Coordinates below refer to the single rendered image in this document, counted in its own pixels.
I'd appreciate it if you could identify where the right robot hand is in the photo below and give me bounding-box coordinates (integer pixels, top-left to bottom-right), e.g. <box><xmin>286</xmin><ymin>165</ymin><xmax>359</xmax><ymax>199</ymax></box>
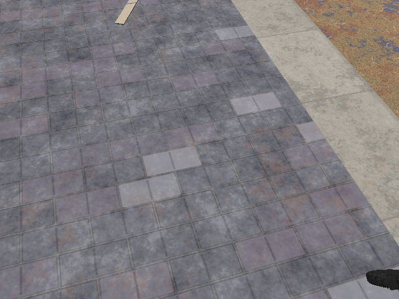
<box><xmin>366</xmin><ymin>269</ymin><xmax>399</xmax><ymax>290</ymax></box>

